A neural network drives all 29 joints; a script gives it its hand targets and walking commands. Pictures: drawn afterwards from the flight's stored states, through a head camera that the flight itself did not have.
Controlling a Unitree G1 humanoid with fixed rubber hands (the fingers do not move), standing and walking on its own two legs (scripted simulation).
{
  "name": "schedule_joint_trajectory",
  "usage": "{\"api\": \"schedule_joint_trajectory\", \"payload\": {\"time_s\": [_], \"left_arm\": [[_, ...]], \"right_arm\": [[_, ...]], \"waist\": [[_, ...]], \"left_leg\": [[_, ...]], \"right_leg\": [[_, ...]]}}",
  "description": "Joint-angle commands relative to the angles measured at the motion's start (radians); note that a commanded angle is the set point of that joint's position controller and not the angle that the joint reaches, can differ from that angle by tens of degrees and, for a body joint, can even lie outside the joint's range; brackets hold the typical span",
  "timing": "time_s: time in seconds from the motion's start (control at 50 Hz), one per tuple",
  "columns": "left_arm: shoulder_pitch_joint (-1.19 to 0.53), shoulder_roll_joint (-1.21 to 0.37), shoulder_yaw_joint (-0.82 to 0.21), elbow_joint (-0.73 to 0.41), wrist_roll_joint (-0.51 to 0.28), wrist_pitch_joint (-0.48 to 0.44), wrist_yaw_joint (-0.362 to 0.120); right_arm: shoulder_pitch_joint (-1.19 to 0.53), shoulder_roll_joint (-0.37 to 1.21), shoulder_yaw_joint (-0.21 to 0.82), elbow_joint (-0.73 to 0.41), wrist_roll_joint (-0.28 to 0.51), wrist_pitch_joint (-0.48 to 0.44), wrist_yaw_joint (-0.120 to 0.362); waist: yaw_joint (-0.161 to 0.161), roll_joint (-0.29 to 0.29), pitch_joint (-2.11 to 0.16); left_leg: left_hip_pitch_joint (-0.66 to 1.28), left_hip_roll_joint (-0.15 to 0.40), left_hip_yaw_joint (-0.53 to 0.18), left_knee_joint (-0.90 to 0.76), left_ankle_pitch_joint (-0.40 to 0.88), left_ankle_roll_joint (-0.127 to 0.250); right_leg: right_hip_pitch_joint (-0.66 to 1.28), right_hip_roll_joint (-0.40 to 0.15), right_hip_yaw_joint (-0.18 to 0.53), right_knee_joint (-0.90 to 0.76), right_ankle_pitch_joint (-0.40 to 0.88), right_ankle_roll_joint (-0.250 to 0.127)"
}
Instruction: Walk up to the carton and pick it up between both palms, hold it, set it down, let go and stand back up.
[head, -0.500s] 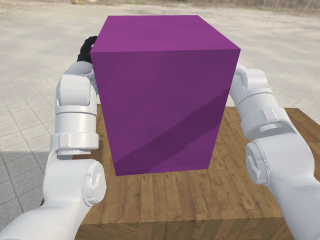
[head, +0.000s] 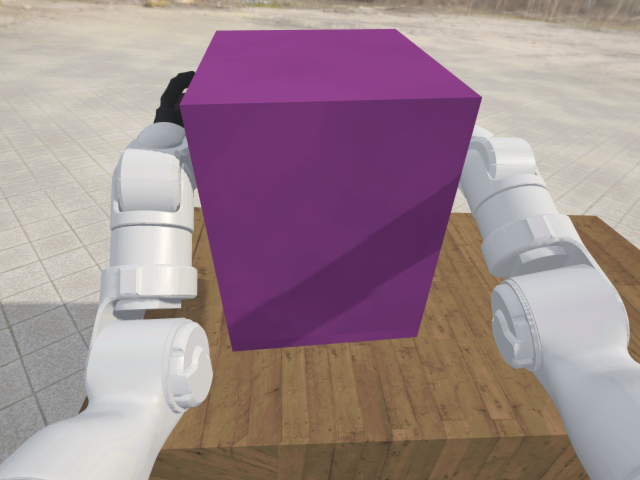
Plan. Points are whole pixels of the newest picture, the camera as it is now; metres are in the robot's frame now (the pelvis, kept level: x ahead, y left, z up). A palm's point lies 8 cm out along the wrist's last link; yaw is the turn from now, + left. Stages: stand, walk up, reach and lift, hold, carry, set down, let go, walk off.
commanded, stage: hold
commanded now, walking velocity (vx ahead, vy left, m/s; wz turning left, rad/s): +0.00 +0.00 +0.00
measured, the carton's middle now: (317, 184) +0.37 +0.00 +0.27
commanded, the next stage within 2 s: set down in 0.66 s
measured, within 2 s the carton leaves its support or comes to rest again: neither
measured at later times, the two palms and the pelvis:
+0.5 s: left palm (172, 140) +0.36 +0.16 +0.32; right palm (445, 143) +0.37 -0.15 +0.32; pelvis +0.00 +0.00 +0.00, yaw +0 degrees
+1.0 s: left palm (165, 103) +0.36 +0.16 +0.36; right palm (458, 109) +0.37 -0.15 +0.36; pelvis +0.00 +0.00 +0.00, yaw +0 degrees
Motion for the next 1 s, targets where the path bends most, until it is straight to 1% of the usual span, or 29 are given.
{"api": "schedule_joint_trajectory", "payload": {"time_s": [0.0,0.04,0.06,0.08,0.1,0.16,0.18,0.22,0.24,0.28,0.3,0.34,0.38,0.4,0.46,0.5,0.54,0.58,0.6,0.62,0.64,0.66,0.72,0.76,0.82,0.86,0.88,0.96,0.98], "left_arm": [[-0.696,-0.602,-0.338,-0.032,-0.194,-0.056,-0.183],[-0.680,-0.608,-0.338,-0.012,-0.179,-0.052,-0.178],[-0.679,-0.587,-0.306,0.024,-0.167,-0.052,-0.180],[-0.689,-0.587,-0.313,-0.014,-0.177,-0.056,-0.182],[-0.724,-0.611,-0.344,-0.053,-0.197,-0.064,-0.180],[-0.671,-0.598,-0.318,0.007,-0.164,-0.048,-0.177],[-0.684,-0.624,-0.332,0.008,-0.185,-0.055,-0.174],[-0.687,-0.616,-0.331,-0.007,-0.172,-0.050,-0.176],[-0.691,-0.596,-0.334,0.020,-0.179,-0.048,-0.178],[-0.665,-0.577,-0.301,0.002,-0.175,-0.046,-0.181],[-0.680,-0.611,-0.315,-0.017,-0.172,-0.051,-0.179],[-0.689,-0.599,-0.305,0.027,-0.166,-0.045,-0.182],[-0.678,-0.561,-0.271,-0.014,-0.160,-0.053,-0.181],[-0.682,-0.577,-0.313,-0.010,-0.162,-0.046,-0.185],[-0.667,-0.602,-0.336,-0.042,-0.198,-0.050,-0.182],[-0.680,-0.597,-0.326,-0.014,-0.161,-0.045,-0.187],[-0.716,-0.610,-0.310,0.010,-0.171,-0.050,-0.178],[-0.703,-0.614,-0.351,-0.013,-0.206,-0.056,-0.172],[-0.704,-0.608,-0.329,-0.001,-0.172,-0.051,-0.178],[-0.676,-0.589,-0.303,0.029,-0.163,-0.049,-0.179],[-0.653,-0.573,-0.304,0.011,-0.165,-0.048,-0.177],[-0.794,-0.613,-0.388,-0.079,-0.245,-0.054,-0.182],[-0.788,-0.606,-0.387,-0.085,-0.260,-0.078,-0.177],[-0.817,-0.607,-0.382,-0.088,-0.255,-0.111,-0.173],[-0.819,-0.561,-0.316,-0.016,-0.230,-0.140,-0.183],[-0.824,-0.529,-0.238,0.085,-0.157,-0.164,-0.204],[-0.806,-0.490,-0.203,0.093,-0.133,-0.181,-0.223],[-0.661,-0.436,-0.139,0.156,-0.041,-0.201,-0.297],[-0.634,-0.416,-0.105,0.162,-0.025,-0.190,-0.309]], "right_arm": [[-0.813,0.616,0.134,-0.408,0.157,-0.030,0.120],[-0.818,0.605,0.130,-0.406,0.165,-0.026,0.119],[-0.837,0.618,0.132,-0.389,0.149,-0.023,0.115],[-0.818,0.639,0.146,-0.396,0.168,-0.028,0.114],[-0.822,0.638,0.138,-0.407,0.158,-0.029,0.112],[-0.822,0.628,0.146,-0.397,0.170,-0.027,0.116],[-0.843,0.591,0.117,-0.394,0.152,-0.029,0.121],[-0.814,0.608,0.125,-0.373,0.149,-0.028,0.118],[-0.828,0.580,0.103,-0.375,0.142,-0.028,0.114],[-0.829,0.638,0.143,-0.415,0.155,-0.027,0.116],[-0.840,0.636,0.150,-0.435,0.167,-0.033,0.112],[-0.820,0.610,0.127,-0.359,0.152,-0.019,0.111],[-0.807,0.663,0.166,-0.367,0.181,-0.021,0.112],[-0.803,0.620,0.135,-0.354,0.164,-0.021,0.112],[-0.836,0.628,0.144,-0.462,0.167,-0.031,0.103],[-0.786,0.617,0.139,-0.376,0.159,-0.022,0.103],[-0.865,0.645,0.146,-0.401,0.159,-0.031,0.116],[-0.841,0.605,0.122,-0.402,0.155,-0.037,0.117],[-0.806,0.620,0.114,-0.350,0.138,-0.029,0.120],[-0.853,0.636,0.137,-0.390,0.151,-0.031,0.117],[-0.833,0.629,0.145,-0.411,0.154,-0.031,0.116],[-0.798,0.678,0.146,-0.459,0.194,-0.014,0.108],[-0.893,0.667,0.162,-0.537,0.201,-0.046,0.106],[-0.872,0.640,0.143,-0.483,0.176,-0.075,0.121],[-0.863,0.646,0.108,-0.391,0.121,-0.095,0.119],[-0.858,0.588,0.005,-0.309,0.021,-0.133,0.131],[-0.822,0.592,-0.012,-0.285,-0.012,-0.146,0.133],[-0.629,0.547,-0.073,-0.152,-0.105,-0.155,0.136],[-0.617,0.548,-0.048,-0.144,-0.103,-0.148,0.137]], "waist": [[-0.010,0.131,-0.302],[-0.019,0.145,-0.293],[-0.003,0.104,-0.261],[0.006,0.119,-0.256],[-0.021,0.116,-0.313],[0.006,0.130,-0.251],[-0.024,0.126,-0.248],[-0.007,0.150,-0.257],[-0.022,0.143,-0.247],[0.016,0.088,-0.278],[0.003,0.128,-0.294],[-0.007,0.125,-0.250],[0.033,0.087,-0.277],[-0.002,0.145,-0.263],[-0.013,0.122,-0.312],[-0.020,0.135,-0.252],[0.005,0.119,-0.265],[-0.027,0.156,-0.289],[-0.013,0.161,-0.247],[0.006,0.110,-0.255],[0.009,0.114,-0.264],[-0.085,0.105,-0.311],[-0.059,0.118,-0.397],[-0.046,0.178,-0.404],[-0.041,0.112,-0.303],[-0.069,0.105,-0.168],[-0.064,0.052,-0.138],[-0.081,0.052,-0.055],[-0.058,0.037,-0.052]], "left_leg": [[0.028,0.014,-0.072,-0.149,0.121,-0.074],[0.055,0.005,-0.070,-0.139,0.168,-0.082],[0.056,-0.008,-0.056,-0.138,0.139,-0.071],[0.041,-0.013,-0.049,-0.131,0.152,-0.066],[0.066,-0.007,-0.055,-0.122,0.167,-0.073],[0.033,-0.008,-0.063,-0.139,0.129,-0.073],[0.032,0.020,-0.079,-0.169,0.103,-0.081],[0.016,0.008,-0.066,-0.166,0.110,-0.075],[0.035,0.004,-0.064,-0.157,0.094,-0.081],[0.052,-0.008,-0.061,-0.134,0.159,-0.059],[0.040,-0.009,-0.063,-0.134,0.176,-0.070],[0.040,-0.008,-0.057,-0.153,0.104,-0.072],[0.065,-0.023,-0.042,-0.123,0.182,-0.047],[0.057,-0.009,-0.058,-0.138,0.150,-0.067],[0.090,-0.012,-0.051,-0.116,0.240,-0.074],[0.057,-0.014,-0.057,-0.129,0.174,-0.078],[0.027,-0.009,-0.056,-0.147,0.117,-0.066],[0.029,0.003,-0.069,-0.146,0.115,-0.080],[0.022,0.000,-0.063,-0.152,0.119,-0.077],[0.034,-0.005,-0.056,-0.144,0.131,-0.064],[0.040,-0.010,-0.046,-0.142,0.138,-0.062],[0.138,-0.033,-0.030,-0.130,0.245,-0.067],[0.166,-0.038,-0.035,-0.090,0.310,-0.073],[0.192,-0.022,-0.054,-0.087,0.317,-0.096],[0.142,-0.035,-0.040,-0.112,0.189,-0.065],[0.079,-0.011,-0.049,-0.180,0.010,-0.062],[0.062,-0.017,-0.043,-0.200,-0.042,-0.032],[0.098,-0.025,-0.011,-0.226,-0.055,-0.017],[0.101,-0.025,-0.002,-0.228,-0.032,-0.015]], "right_leg": [[0.118,0.103,0.025,-0.026,0.124,-0.029],[0.116,0.103,0.014,-0.026,0.157,-0.030],[0.083,0.095,0.015,-0.049,0.095,-0.019],[0.088,0.092,0.020,-0.046,0.107,-0.024],[0.089,0.093,0.022,-0.039,0.136,-0.023],[0.090,0.095,0.020,-0.042,0.088,-0.026],[0.073,0.103,0.016,-0.039,0.095,-0.022],[0.108,0.106,0.014,-0.031,0.097,-0.026],[0.072,0.092,0.019,-0.041,0.065,-0.028],[0.106,0.093,0.022,-0.042,0.129,-0.023],[0.126,0.098,0.019,-0.030,0.146,-0.021],[0.081,0.096,0.017,-0.048,0.062,-0.021],[0.086,0.093,0.025,-0.052,0.114,-0.018],[0.079,0.098,0.017,-0.046,0.098,-0.028],[0.105,0.099,0.016,-0.043,0.180,-0.022],[0.107,0.095,0.015,-0.037,0.131,-0.025],[0.100,0.098,0.013,-0.042,0.080,-0.017],[0.104,0.099,0.019,-0.037,0.112,-0.025],[0.091,0.094,0.015,-0.037,0.108,-0.024],[0.097,0.097,0.011,-0.043,0.097,-0.019],[0.105,0.097,0.018,-0.041,0.106,-0.018],[0.083,0.106,0.010,-0.056,0.161,-0.030],[0.077,0.103,0.007,-0.055,0.200,-0.034],[0.064,0.101,0.005,-0.055,0.181,-0.052],[0.053,0.078,0.010,-0.074,0.104,-0.044],[0.043,0.065,-0.001,-0.079,-0.021,-0.042],[0.069,0.055,-0.007,-0.084,-0.049,-0.033],[0.072,0.044,-0.002,-0.102,-0.076,-0.033],[0.084,0.052,-0.002,-0.096,-0.077,-0.033]]}}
